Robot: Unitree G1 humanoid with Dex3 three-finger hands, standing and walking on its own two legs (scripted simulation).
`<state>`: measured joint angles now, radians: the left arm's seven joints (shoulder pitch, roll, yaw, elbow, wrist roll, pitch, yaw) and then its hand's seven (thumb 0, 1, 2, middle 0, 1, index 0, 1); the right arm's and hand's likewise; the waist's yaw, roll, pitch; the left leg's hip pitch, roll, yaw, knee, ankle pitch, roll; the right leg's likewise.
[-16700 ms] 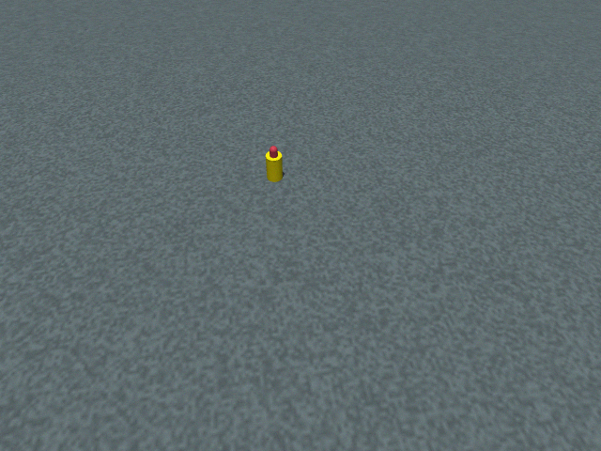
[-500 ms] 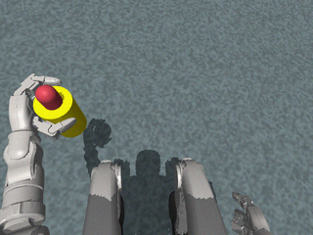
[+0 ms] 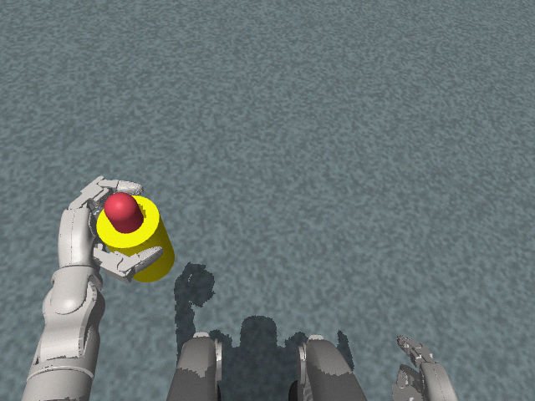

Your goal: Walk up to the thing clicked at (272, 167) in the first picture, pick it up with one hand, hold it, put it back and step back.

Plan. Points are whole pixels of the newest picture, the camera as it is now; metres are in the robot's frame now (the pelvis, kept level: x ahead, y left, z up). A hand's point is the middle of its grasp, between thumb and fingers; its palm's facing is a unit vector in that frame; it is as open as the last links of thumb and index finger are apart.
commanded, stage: lift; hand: left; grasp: from the side
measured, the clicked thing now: (136, 234) +0.36 +0.20 -0.01
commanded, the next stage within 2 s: hold in 1.06 s
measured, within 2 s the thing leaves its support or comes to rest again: neither
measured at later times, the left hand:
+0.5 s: hand (130, 208) +0.35 +0.18 +0.09, palm faces +0.14 -0.99 -0.05, open 11.1 cm
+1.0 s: hand (129, 195) +0.36 +0.17 +0.11, palm faces +0.15 -0.99 -0.04, open 11.0 cm
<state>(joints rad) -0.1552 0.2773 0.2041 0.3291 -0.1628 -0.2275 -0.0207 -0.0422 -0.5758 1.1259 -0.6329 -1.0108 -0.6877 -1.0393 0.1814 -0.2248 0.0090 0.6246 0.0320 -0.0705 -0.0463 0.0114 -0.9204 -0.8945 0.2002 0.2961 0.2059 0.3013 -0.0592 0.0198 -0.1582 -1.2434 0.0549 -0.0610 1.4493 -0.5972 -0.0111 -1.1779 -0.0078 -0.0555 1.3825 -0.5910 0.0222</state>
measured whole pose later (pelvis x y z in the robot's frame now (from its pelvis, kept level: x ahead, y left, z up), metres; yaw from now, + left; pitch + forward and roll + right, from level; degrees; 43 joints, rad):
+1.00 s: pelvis +0.03 -0.01 +0.09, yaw +1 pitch +10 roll -2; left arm -0.07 0.20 0.14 0.38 -0.16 -0.30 0.00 -0.04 -0.53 1.07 -0.63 -0.99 -0.69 -1.02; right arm 0.24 -0.21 0.02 0.67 0.00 -0.04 -0.05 0.01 -0.92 -0.90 0.20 0.30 0.20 0.30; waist -0.05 0.01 -0.05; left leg -0.70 0.05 -0.03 0.99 -0.47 -0.02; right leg -0.66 -0.01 -0.04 0.94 -0.47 0.01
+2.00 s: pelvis +0.03 -0.01 +0.11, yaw +1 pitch +6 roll -2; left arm -0.05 0.18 0.12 0.36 -0.14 -0.29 0.01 -0.04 -0.47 1.00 -0.63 -0.96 -0.69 -0.98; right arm 0.22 -0.20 0.01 0.67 0.00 -0.05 -0.04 0.01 -0.93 -0.90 0.20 0.30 0.20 0.30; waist -0.03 0.01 -0.02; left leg -0.55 0.05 -0.02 0.87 -0.42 -0.02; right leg -0.51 -0.01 -0.03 0.82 -0.42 0.02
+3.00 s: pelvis +0.03 -0.01 +0.11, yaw +2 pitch +6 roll -2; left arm -0.05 0.17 0.12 0.39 -0.14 -0.31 0.00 -0.04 -0.47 1.00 -0.62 -0.96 -0.68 -0.99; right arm 0.22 -0.21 0.01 0.68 0.00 -0.07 -0.04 0.01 -0.93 -0.90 0.20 0.30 0.20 0.30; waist -0.03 0.01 -0.01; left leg -0.55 0.05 -0.02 0.86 -0.41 -0.02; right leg -0.51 -0.01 -0.04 0.82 -0.41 0.02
